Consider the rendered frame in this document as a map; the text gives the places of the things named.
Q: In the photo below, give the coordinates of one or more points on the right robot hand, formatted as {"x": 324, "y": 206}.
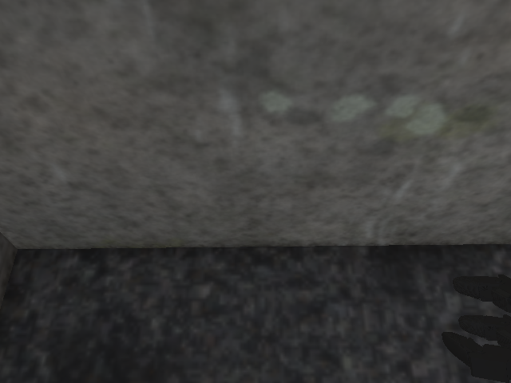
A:
{"x": 492, "y": 362}

